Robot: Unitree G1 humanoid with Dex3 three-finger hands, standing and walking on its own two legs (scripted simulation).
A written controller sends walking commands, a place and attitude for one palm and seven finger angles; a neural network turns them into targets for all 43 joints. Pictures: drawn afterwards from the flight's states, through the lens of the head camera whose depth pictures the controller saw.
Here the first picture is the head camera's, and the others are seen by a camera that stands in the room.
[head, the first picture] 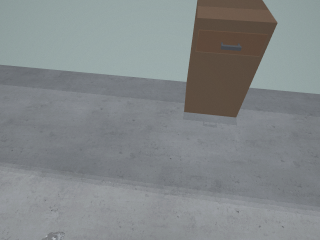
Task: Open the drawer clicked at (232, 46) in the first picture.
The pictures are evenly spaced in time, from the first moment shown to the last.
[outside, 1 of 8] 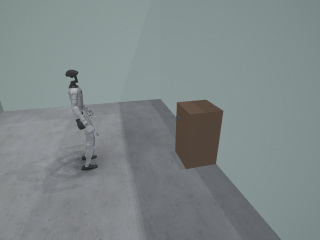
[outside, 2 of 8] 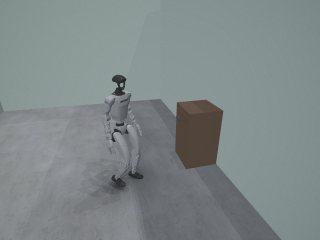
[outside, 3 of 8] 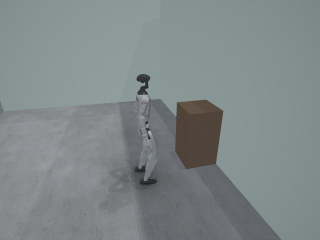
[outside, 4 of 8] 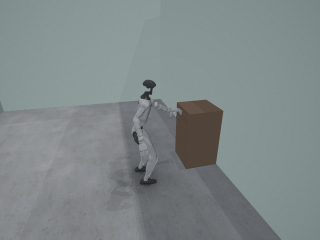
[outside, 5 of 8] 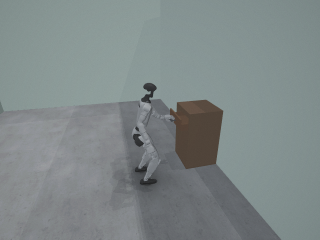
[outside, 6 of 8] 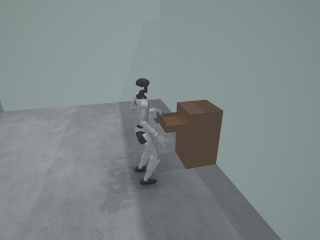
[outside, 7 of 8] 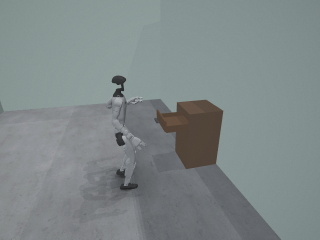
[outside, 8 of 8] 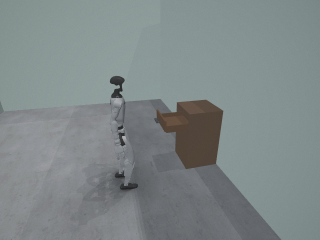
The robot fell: no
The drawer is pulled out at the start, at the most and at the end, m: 0.00 0.30 0.30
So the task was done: yes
